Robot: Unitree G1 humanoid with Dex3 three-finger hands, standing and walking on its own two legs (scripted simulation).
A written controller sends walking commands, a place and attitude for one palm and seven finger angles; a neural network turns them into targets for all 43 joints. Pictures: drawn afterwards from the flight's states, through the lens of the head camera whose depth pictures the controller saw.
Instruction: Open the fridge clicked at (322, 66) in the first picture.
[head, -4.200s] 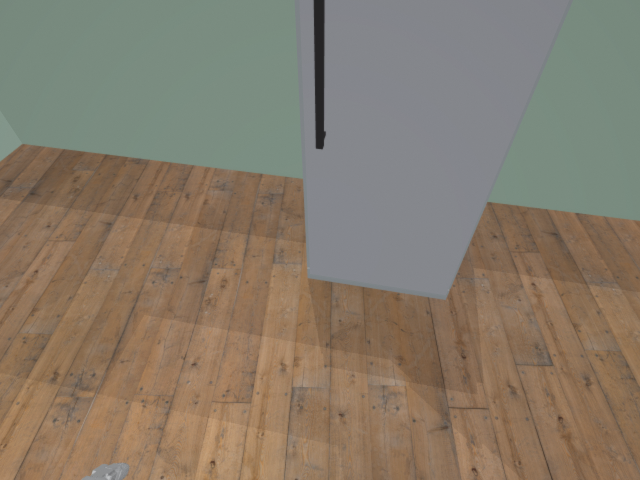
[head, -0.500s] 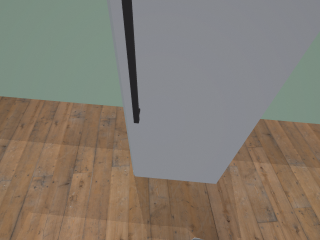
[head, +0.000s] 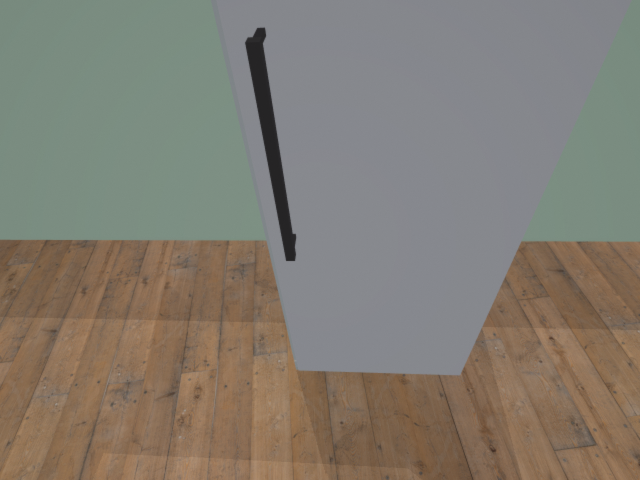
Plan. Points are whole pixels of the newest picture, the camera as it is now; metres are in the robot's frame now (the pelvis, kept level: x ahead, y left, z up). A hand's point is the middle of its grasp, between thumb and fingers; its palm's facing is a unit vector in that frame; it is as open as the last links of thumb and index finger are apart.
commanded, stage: come to a stop and stand still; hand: left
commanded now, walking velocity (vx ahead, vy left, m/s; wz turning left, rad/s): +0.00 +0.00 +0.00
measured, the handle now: (278, 166) +0.55 +0.09 +0.12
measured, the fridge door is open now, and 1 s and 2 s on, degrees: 0 0 0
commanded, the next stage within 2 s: look again from close up in 0.94 s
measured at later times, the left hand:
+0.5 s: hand out of the picture +0.03 +0.15 -0.17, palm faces +0.01 -0.98 -0.22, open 7.3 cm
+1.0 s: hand out of the picture +0.05 +0.13 -0.17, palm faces +0.04 -0.98 -0.22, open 7.3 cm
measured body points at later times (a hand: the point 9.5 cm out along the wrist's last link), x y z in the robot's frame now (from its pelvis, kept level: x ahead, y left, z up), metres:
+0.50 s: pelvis +0.03 -0.02 +0.00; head +0.04 -0.04 +0.45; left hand +0.03 +0.20 -0.15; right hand +0.02 -0.23 -0.17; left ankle +0.02 +0.07 -0.74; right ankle +0.06 -0.12 -0.74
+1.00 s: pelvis +0.05 -0.05 +0.01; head +0.05 -0.06 +0.45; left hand +0.05 +0.18 -0.15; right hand +0.05 -0.26 -0.16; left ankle +0.02 +0.07 -0.74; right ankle +0.06 -0.12 -0.74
